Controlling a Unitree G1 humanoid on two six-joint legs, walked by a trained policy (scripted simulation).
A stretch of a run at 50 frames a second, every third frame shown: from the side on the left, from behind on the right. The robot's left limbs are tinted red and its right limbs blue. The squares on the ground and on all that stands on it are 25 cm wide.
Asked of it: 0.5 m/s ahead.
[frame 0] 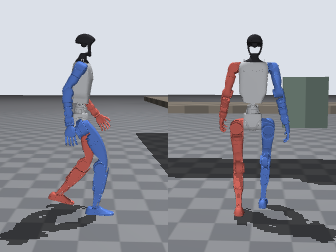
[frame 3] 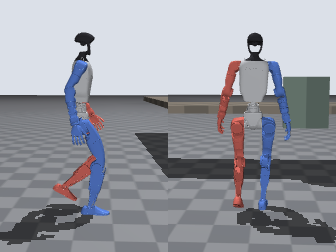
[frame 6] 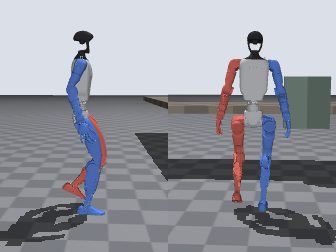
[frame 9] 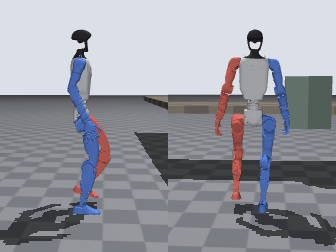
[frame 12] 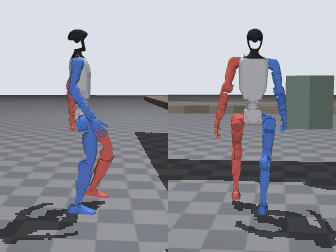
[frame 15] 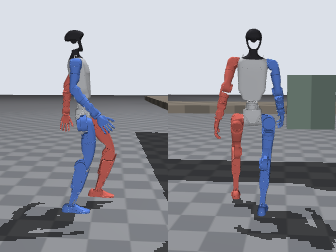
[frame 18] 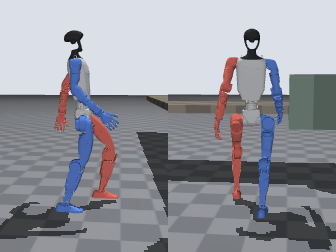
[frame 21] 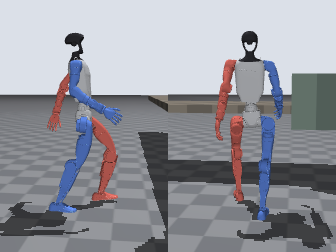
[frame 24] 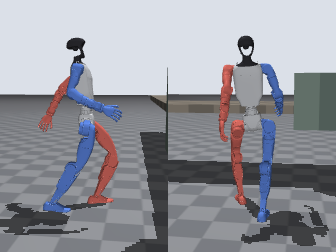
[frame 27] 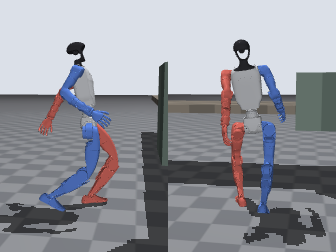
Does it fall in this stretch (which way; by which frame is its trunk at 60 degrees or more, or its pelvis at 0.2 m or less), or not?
no
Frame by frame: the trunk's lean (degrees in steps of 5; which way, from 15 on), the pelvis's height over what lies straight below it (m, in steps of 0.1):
0: 5, 0.8
3: 5, 0.8
6: 5, 0.8
9: 0, 0.8
12: 5, 0.8
15: 10, 0.8
18: 10, 0.8
21: 10, 0.7
24: 10, 0.7
27: 15 backward and to its left, 0.7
